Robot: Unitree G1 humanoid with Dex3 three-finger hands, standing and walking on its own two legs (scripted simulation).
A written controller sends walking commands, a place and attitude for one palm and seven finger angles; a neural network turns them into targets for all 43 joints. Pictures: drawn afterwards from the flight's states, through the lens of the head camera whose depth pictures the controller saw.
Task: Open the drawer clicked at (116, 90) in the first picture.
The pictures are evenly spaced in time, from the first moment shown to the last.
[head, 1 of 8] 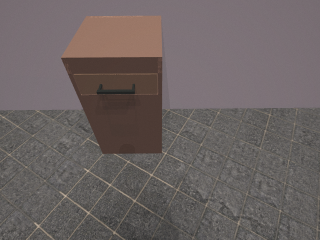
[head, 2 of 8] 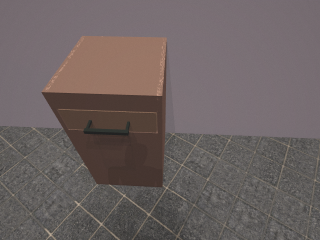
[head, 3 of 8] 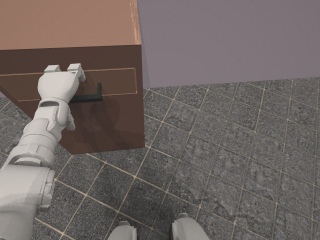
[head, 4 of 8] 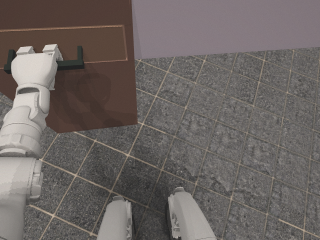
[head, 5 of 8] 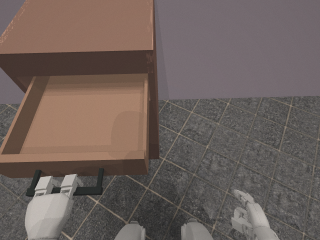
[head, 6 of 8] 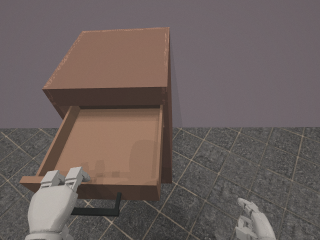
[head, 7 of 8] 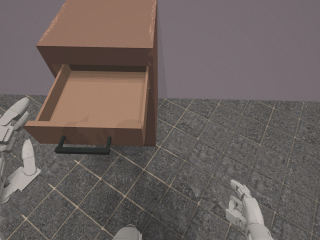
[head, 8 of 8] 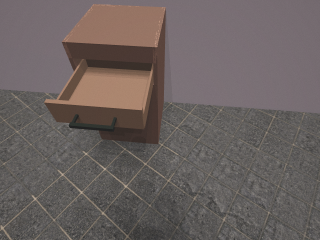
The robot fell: no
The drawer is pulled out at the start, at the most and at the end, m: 0.00 0.30 0.30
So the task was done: yes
